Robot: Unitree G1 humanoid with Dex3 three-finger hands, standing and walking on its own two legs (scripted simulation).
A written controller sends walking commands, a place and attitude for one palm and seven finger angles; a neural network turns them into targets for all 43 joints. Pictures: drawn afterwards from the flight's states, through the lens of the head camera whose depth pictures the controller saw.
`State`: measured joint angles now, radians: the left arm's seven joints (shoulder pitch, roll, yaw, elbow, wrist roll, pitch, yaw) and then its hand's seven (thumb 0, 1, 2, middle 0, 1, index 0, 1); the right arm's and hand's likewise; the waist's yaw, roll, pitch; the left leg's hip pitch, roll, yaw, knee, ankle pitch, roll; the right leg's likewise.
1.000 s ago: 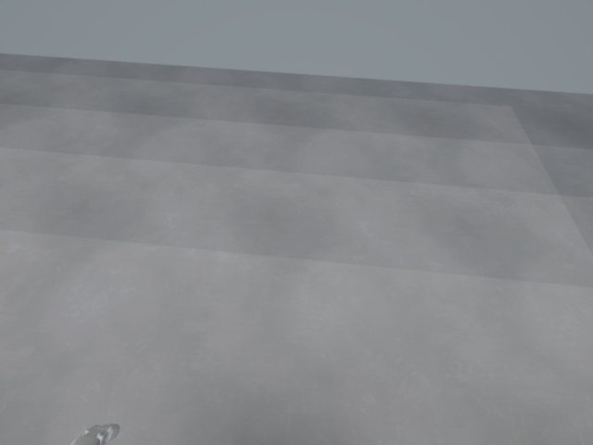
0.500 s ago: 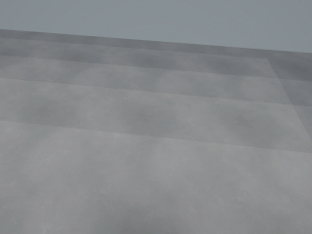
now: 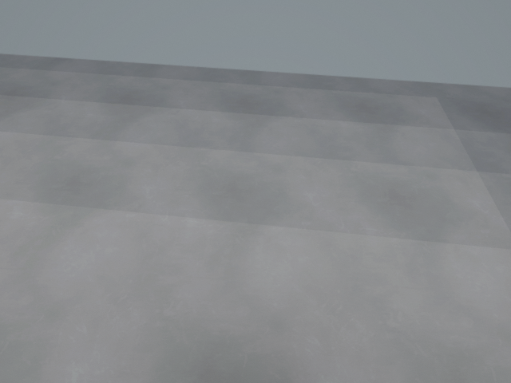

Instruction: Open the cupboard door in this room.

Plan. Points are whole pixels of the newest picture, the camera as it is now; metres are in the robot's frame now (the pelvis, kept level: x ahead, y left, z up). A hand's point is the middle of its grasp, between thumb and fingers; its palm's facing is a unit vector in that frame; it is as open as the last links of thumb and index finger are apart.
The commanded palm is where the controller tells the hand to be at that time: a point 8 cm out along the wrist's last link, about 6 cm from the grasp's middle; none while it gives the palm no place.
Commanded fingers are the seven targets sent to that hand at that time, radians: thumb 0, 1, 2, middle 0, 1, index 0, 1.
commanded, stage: turn or walk to find it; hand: left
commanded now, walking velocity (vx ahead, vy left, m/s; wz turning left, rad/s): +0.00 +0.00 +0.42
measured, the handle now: out of the picture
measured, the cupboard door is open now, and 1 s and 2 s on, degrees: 0 0 0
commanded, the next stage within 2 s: none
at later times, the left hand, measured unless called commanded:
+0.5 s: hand out of the picture +0.01 +0.21 -0.17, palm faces +0.16 -0.95 -0.26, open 7.4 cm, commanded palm none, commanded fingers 0.00 0.90 0.90 -0.20 -0.30 -0.20 -0.30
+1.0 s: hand out of the picture -0.14 +0.20 -0.20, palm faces +0.43 -0.87 -0.24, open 7.4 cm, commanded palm none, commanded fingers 0.00 0.90 0.90 -0.20 -0.30 -0.20 -0.30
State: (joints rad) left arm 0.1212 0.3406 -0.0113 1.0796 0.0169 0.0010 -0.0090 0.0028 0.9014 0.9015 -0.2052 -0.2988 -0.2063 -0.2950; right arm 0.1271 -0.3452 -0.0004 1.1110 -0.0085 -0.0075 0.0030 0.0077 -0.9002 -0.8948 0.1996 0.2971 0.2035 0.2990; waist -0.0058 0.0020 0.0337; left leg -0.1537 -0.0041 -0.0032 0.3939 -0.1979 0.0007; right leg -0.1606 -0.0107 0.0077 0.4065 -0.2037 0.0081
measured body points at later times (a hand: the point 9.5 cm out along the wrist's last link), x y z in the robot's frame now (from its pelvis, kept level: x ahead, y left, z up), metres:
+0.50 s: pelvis -0.03 -0.01 -0.01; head +0.01 +0.00 +0.44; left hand +0.00 +0.26 -0.15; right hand +0.04 -0.24 -0.17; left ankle +0.01 +0.12 -0.74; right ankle -0.04 -0.13 -0.72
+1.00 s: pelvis -0.07 +0.00 -0.02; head -0.04 +0.03 +0.43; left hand -0.16 +0.24 -0.18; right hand +0.14 -0.20 -0.15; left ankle -0.12 +0.10 -0.75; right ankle -0.04 -0.13 -0.73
